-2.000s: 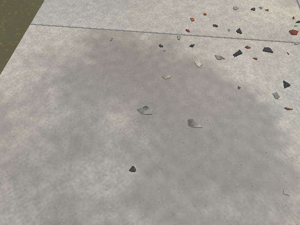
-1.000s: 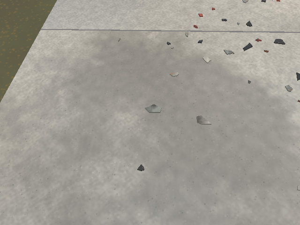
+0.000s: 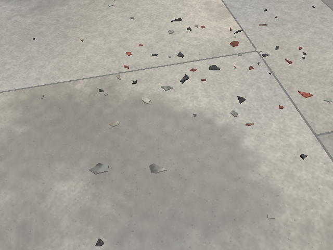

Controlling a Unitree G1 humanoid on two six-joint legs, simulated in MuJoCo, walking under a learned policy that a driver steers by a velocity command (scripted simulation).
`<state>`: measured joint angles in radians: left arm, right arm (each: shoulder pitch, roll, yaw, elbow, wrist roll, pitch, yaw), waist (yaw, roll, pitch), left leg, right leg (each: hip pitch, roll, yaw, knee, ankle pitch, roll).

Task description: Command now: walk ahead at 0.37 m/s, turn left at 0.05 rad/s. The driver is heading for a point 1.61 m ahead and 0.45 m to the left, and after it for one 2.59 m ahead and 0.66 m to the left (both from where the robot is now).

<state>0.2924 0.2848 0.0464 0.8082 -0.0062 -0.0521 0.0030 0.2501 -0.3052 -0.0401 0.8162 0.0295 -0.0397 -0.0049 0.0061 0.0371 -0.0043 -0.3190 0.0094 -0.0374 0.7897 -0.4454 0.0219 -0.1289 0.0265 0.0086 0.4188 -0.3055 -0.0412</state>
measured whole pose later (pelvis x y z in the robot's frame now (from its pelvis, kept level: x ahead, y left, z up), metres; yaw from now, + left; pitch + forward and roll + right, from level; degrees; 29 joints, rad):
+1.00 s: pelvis +0.54 +0.10 +0.00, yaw +29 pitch +1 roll -1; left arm 0.24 0.27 0.05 0.70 0.01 -0.11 -0.02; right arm 0.30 -0.31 -0.05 0.72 0.02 -0.04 0.00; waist 0.00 0.04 0.02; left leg -0.44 -0.02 -0.09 1.16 -0.37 0.02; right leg -0.28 0.04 0.00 0.45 -0.18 -0.03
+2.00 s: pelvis +1.00 +0.35 -0.01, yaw +10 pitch +1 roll +0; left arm 0.20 0.30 0.07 0.65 -0.02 -0.04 -0.04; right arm 0.24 -0.30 -0.05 0.78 0.02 -0.10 0.00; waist -0.01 0.00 0.07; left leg -0.36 0.03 -0.02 1.22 -0.41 0.00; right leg -0.38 0.09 -0.02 0.54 -0.18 -0.10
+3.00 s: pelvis +1.49 +0.37 +0.00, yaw -1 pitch +2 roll +1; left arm 0.08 0.25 0.04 0.65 0.02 -0.05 -0.01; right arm 0.29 -0.32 -0.06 0.82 0.02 0.00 -0.02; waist -0.04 0.03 0.07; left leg -0.46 0.01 -0.05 1.13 -0.53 -0.08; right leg -0.36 -0.02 -0.07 0.46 -0.13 -0.03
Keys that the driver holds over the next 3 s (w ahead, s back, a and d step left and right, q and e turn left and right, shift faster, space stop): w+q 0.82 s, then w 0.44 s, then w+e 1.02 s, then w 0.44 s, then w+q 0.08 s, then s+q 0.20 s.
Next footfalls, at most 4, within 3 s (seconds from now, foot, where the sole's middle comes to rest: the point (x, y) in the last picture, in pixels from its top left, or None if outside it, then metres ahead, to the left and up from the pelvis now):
0.36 left None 0.33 0.16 -0.78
0.84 right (172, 217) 0.66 0.04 -0.78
1.32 left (92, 199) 0.75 0.40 -0.78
1.88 right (121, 136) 1.11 0.31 -0.78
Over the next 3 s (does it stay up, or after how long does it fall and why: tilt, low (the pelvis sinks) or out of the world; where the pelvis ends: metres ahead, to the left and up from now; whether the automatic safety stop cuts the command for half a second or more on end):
stays up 1.49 0.37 0.00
